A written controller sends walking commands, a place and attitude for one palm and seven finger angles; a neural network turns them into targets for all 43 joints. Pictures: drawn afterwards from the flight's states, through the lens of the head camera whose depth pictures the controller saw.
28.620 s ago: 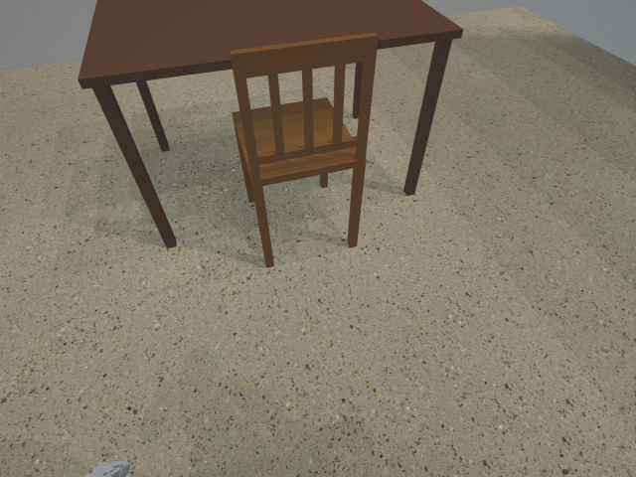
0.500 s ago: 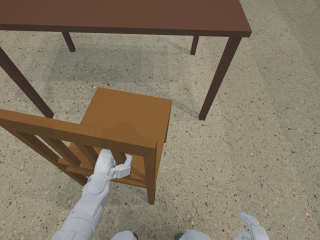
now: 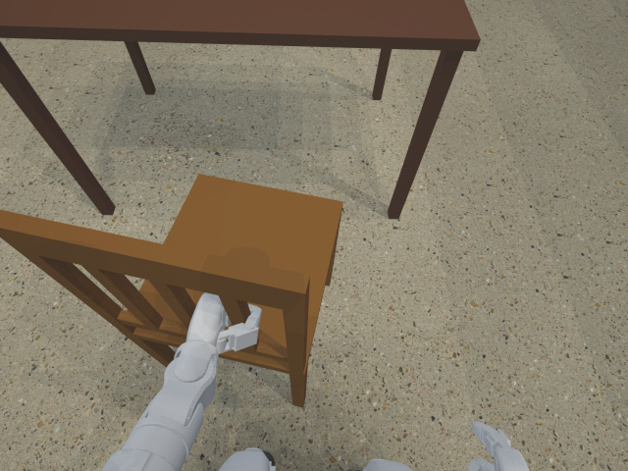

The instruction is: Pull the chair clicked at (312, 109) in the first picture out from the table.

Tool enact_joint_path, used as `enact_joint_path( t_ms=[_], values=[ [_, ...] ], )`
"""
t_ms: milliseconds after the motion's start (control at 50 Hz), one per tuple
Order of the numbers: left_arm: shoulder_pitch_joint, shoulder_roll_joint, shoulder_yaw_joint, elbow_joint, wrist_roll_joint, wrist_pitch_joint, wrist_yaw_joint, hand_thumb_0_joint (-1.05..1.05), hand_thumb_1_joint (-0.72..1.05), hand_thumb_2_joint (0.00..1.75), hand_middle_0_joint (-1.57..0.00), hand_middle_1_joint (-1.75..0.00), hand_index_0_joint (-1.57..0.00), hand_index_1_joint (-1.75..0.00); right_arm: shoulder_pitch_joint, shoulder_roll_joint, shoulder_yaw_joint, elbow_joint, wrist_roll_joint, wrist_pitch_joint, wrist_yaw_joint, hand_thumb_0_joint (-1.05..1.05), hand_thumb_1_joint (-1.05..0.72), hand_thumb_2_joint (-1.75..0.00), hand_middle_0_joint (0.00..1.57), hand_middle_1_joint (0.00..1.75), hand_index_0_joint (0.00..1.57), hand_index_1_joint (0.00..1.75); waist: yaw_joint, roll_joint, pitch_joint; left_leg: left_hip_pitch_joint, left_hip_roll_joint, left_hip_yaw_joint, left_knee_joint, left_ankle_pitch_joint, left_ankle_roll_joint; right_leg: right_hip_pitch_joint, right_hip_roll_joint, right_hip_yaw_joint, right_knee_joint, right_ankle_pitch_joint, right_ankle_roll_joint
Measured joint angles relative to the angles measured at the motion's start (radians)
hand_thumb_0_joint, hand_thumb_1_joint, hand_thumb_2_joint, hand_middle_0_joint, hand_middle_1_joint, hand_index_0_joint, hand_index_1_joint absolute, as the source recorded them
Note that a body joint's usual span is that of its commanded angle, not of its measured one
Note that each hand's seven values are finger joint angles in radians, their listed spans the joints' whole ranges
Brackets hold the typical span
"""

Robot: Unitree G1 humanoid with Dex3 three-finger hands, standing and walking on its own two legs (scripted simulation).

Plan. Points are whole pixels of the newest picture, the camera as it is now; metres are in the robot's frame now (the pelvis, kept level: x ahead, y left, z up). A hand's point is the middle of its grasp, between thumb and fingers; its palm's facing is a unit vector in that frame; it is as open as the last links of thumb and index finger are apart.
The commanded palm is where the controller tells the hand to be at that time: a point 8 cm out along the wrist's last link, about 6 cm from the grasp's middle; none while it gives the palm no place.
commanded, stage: step backward, pulling the chair out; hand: left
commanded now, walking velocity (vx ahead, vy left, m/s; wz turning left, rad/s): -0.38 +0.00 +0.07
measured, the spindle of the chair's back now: (185, 309) +0.34 +0.21 -0.11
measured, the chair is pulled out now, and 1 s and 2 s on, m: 0.42 0.59 0.59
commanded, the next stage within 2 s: stop walking, hand still on the chair in 0.44 s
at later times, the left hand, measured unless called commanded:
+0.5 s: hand (252, 415) +0.19 +0.09 -0.07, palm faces -0.08 -0.99 -0.10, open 5.5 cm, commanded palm +0.18 +0.14 -0.07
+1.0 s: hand (256, 459) +0.14 +0.08 -0.07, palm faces -0.11 -0.99 -0.11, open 5.4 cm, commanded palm +0.13 +0.13 -0.05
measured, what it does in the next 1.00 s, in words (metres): walks backwards: right foot, then left foot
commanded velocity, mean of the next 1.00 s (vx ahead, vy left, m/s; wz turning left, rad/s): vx -0.10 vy -0.01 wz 0.03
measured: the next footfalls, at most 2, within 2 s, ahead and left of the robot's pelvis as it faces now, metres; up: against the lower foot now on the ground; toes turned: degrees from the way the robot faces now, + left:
right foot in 0.04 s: +0.02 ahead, -0.14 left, +0.00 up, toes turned -2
left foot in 0.30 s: -0.04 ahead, +0.12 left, +0.00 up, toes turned +0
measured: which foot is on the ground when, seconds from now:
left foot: down 0.00-0.10, up 0.12-0.28, down 0.30-1.00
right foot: up 0.00-0.02, down 0.04-0.34, up 0.36-0.48, down 0.50-1.00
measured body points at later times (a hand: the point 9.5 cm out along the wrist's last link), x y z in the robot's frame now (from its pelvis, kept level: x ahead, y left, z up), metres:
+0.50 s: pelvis -0.11 -0.01 +0.00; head -0.05 -0.01 +0.44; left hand +0.19 +0.14 -0.06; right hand +0.01 -0.25 -0.13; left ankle -0.08 +0.12 -0.74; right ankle -0.10 -0.15 -0.74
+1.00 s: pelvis -0.14 -0.01 +0.00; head -0.11 -0.01 +0.45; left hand +0.14 +0.13 -0.06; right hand -0.05 -0.25 -0.13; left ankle -0.08 +0.12 -0.74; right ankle -0.11 -0.15 -0.74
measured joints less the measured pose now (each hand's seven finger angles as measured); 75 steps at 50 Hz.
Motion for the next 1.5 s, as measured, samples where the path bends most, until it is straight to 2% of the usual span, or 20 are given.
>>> enact_joint_path(
  t_ms=[40, 60, 120, 200, 240, 300, 360, 400, 440, 480, 520, 580, 640, 700, 860, 960, 1020, 1120, 1340, 1500],
  values=[
    [-0.008, 0.009, 0.007, 0.009, 0.003, -0.012, -0.008, 0.09, 0.67, 0.78, -0.33, -1.24, -0.49, -1.45, -0.002, 0.016, 0.009, 0.008, 0.001, -0.01, 0.01, 0.01, -0.91, -0.9, 0.2, 0.29, 0.2, 0.3, 0.018, -0.001, 0.004, -0.012, 0.007, 0.009, 0.007, 0.009, -0.012, 0.06, -0.008, 0.004, -0.097, 0.07, 0.0],
    [-0.016, 0.01, 0.017, 0.02, 0.002, -0.018, -0.011, 0.09, 0.67, 0.78, -0.34, -1.24, -0.49, -1.45, -0.013, 0.018, 0.013, 0.013, 0.002, -0.01, 0.014, 0.01, -0.91, -0.9, 0.2, 0.29, 0.2, 0.3, 0.023, 0.012, 0.013, -0.021, 0.019, 0.009, 0.016, 0.012, -0.019, 0.072, 0.001, 0.002, -0.13, 0.084, 0.01],
    [-0.038, 0.003, 0.054, 0.051, -0.013, -0.029, -0.012, 0.09, 0.66, 0.78, -0.36, -1.2, -0.49, -1.45, -0.044, 0.02, 0.022, 0.016, 0.017, 0.0, 0.011, 0.01, -0.91, -0.9, 0.21, 0.3, 0.2, 0.3, 0.001, 0.056, 0.042, -0.045, 0.046, -0.009, 0.046, 0.026, -0.027, 0.063, 0.032, -0.012, -0.144, 0.119, 0.004],
    [-0.031, -0.016, 0.07, 0.058, -0.004, -0.017, 0.002, 0.09, 0.66, 0.78, -0.36, -1.19, -0.49, -1.45, -0.043, 0.0, 0.025, 0.02, 0.023, 0.007, -0.016, 0.01, -0.91, -0.9, 0.21, 0.3, 0.2, 0.3, -0.026, 0.035, 0.012, -0.088, -0.03, -0.04, 0.253, -0.176, -0.022, -0.002, -0.002, -0.007, -0.095, 0.122, -0.003],
    [-0.025, -0.029, 0.062, 0.053, 0.006, -0.004, 0.01, 0.09, 0.67, 0.77, -0.35, -1.2, -0.49, -1.44, -0.038, -0.022, 0.023, 0.024, 0.024, 0.009, -0.026, 0.01, -0.91, -0.9, 0.21, 0.3, 0.2, 0.3, -0.038, 0.03, -0.006, -0.06, -0.045, -0.038, 0.236, -0.189, -0.022, -0.025, -0.02, -0.012, -0.079, 0.125, 0.004],
    [-0.024, -0.047, 0.023, 0.035, 0.014, 0.018, 0.02, 0.08, 0.68, 0.77, -0.34, -1.24, -0.49, -1.44, -0.019, -0.057, 0.014, 0.021, 0.027, 0.016, -0.039, 0.01, -0.91, -0.9, 0.21, 0.3, 0.2, 0.3, -0.05, 0.034, -0.028, 0.03, -0.028, -0.026, 0.074, -0.103, -0.01, -0.056, -0.035, -0.035, -0.044, 0.121, 0.02],
    [-0.035, -0.033, -0.008, 0.027, 0.007, 0.033, 0.021, 0.08, 0.69, 0.78, -0.31, -1.27, -0.49, -1.44, -0.018, -0.045, 0.007, 0.013, 0.019, 0.032, -0.044, 0.01, -0.91, -0.9, 0.2, 0.29, 0.2, 0.3, -0.026, -0.021, -0.01, 0.043, -0.056, 0.001, 0.04, -0.066, 0.01, -0.073, -0.06, -0.009, -0.002, 0.119, 0.022],
    [-0.03, -0.026, -0.016, 0.028, 0.002, 0.036, 0.013, 0.08, 0.69, 0.78, -0.3, -1.27, -0.49, -1.44, -0.009, -0.032, 0.007, -0.001, 0.009, 0.029, -0.034, 0.01, -0.91, -0.9, 0.2, 0.29, 0.2, 0.3, -0.018, -0.019, -0.012, 0.034, -0.046, 0.001, 0.029, -0.049, 0.012, -0.083, -0.042, -0.001, 0.074, 0.004, 0.013],
    [-0.026, -0.024, -0.019, 0.035, -0.004, 0.029, 0.005, 0.08, 0.69, 0.78, -0.3, -1.27, -0.49, -1.44, 0.001, -0.018, 0.006, -0.008, 0.009, 0.02, -0.017, 0.01, -0.91, -0.9, 0.2, 0.29, 0.2, 0.3, -0.01, -0.002, -0.012, 0.024, -0.027, -0.009, 0.024, -0.035, 0.008, -0.053, -0.02, -0.004, 0.071, -0.035, 0.005],
    [-0.026, -0.021, -0.02, 0.043, -0.005, 0.021, -0.004, 0.09, 0.69, 0.78, -0.31, -1.26, -0.49, -1.44, 0.012, -0.003, 0.012, -0.009, 0.014, 0.009, -0.002, 0.01, -0.91, -0.9, 0.2, 0.29, 0.2, 0.3, 0.006, 0.006, -0.011, 0.014, -0.015, -0.012, 0.027, -0.025, -0.001, 0.008, -0.012, -0.007, -0.017, 0.008, 0.003],
    [-0.035, -0.019, -0.012, 0.057, -0.006, 0.011, -0.013, 0.08, 0.68, 0.78, -0.32, -1.25, -0.49, -1.45, 0.008, 0.005, 0.022, -0.001, 0.018, 0.002, 0.007, 0.01, -0.91, -0.9, 0.2, 0.29, 0.2, 0.3, 0.022, 0.023, -0.002, 0.001, 0.002, -0.012, 0.044, -0.023, -0.014, 0.049, -0.001, -0.011, -0.103, 0.105, 0.013],
    [-0.05, -0.02, 0.013, 0.08, -0.017, 0.007, -0.019, 0.09, 0.67, 0.78, -0.34, -1.22, -0.49, -1.45, -0.008, 0.012, 0.034, 0.006, 0.033, 0.007, 0.004, 0.01, -0.91, -0.9, 0.2, 0.29, 0.2, 0.3, 0.011, 0.052, 0.017, -0.008, 0.023, -0.024, 0.042, -0.002, -0.027, 0.042, 0.021, -0.022, -0.109, 0.128, 0.001],
    [-0.043, -0.018, 0.021, 0.067, -0.019, 0.03, -0.007, 0.09, 0.67, 0.78, -0.35, -1.2, -0.49, -1.45, -0.005, 0.01, 0.04, 0.002, 0.044, 0.005, -0.013, 0.01, -0.91, -0.9, 0.21, 0.3, 0.2, 0.3, -0.008, 0.038, 0.02, -0.017, 0.006, -0.024, 0.062, -0.051, -0.015, 0.022, 0.006, -0.022, -0.069, 0.113, -0.007],
    [-0.034, -0.029, 0.021, 0.07, -0.016, 0.047, 0.005, 0.09, 0.67, 0.78, -0.35, -1.2, -0.49, -1.45, 0.01, -0.008, 0.039, 0.008, 0.042, 0.004, -0.025, 0.01, -0.91, -0.9, 0.21, 0.3, 0.2, 0.3, -0.022, 0.024, 0.014, -0.004, -0.012, -0.019, 0.052, -0.02, -0.007, 0.017, -0.015, -0.019, -0.033, 0.099, -0.001],
    [0.01, -0.046, -0.017, 0.09, 0.006, 0.048, 0.018, 0.07, 0.68, 0.78, -0.34, -1.27, -0.49, -1.45, 0.058, -0.042, 0.02, 0.041, 0.029, 0.004, -0.043, 0.01, -0.91, -0.9, 0.2, 0.29, 0.2, 0.3, -0.032, 0.01, -0.03, 0.025, -0.027, -0.002, 0.066, 0.003, 0.006, 0.035, -0.043, -0.02, 0.009, 0.039, 0.014],
    [0.038, -0.04, -0.041, 0.086, 0.004, 0.033, 0.015, 0.07, 0.68, 0.77, -0.32, -1.3, -0.49, -1.45, 0.077, -0.008, 0.03, 0.044, 0.033, -0.016, -0.039, 0.01, -0.91, -0.9, 0.2, 0.29, 0.2, 0.3, -0.027, -0.003, -0.041, 0.056, -0.032, 0.007, 0.013, 0.014, 0.007, 0.056, -0.038, 0.001, -0.026, 0.028, 0.011],
    [0.052, -0.038, -0.048, 0.074, 0.006, 0.02, 0.008, 0.08, 0.68, 0.78, -0.32, -1.3, -0.49, -1.45, 0.08, 0.017, 0.046, 0.05, 0.034, -0.038, -0.029, 0.01, -0.91, -0.9, 0.2, 0.29, 0.2, 0.3, -0.013, -0.003, -0.035, 0.073, -0.03, 0.004, -0.018, 0.026, 0.001, 0.083, -0.034, 0.002, -0.086, 0.111, 0.018],
    [0.085, -0.038, -0.05, 0.048, 0.009, 0.005, 0.003, 0.09, 0.67, 0.8, -0.33, -1.28, -0.49, -1.44, 0.058, 0.038, 0.063, 0.062, 0.032, -0.064, -0.018, 0.01, -0.91, -0.9, 0.2, 0.3, 0.2, 0.3, 0.012, 0.008, -0.032, 0.092, -0.016, 0.003, -0.051, 0.028, -0.014, 0.102, -0.02, 0.0, -0.12, 0.109, 0.013],
    [0.14, -0.037, -0.041, -0.013, 0.006, 0.036, -0.005, 0.1, 0.66, 0.81, -0.34, -1.24, -0.49, -1.44, -0.029, -0.017, 0.033, 0.022, 0.034, -0.052, -0.034, 0.01, -0.91, -0.9, 0.21, 0.3, 0.2, 0.3, 0.02, 0.016, -0.037, 0.117, -0.013, 0.002, -0.061, 0.014, -0.024, 0.118, -0.018, -0.002, -0.111, 0.084, 0.004],
    [0.163, -0.034, -0.047, -0.026, 0.011, 0.056, -0.001, 0.1, 0.66, 0.81, -0.33, -1.26, -0.49, -1.44, -0.026, -0.03, 0.023, -0.007, 0.036, -0.026, -0.038, 0.01, -0.91, -0.9, 0.2, 0.29, 0.2, 0.3, 0.017, 0.001, -0.06, 0.128, -0.015, -0.003, -0.064, 0.008, -0.024, 0.132, -0.02, -0.008, -0.115, 0.075, 0.004]
  ],
)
